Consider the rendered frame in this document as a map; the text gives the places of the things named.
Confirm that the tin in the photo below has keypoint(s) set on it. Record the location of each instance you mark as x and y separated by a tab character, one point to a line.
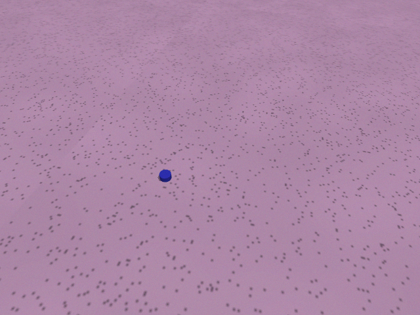
165	175

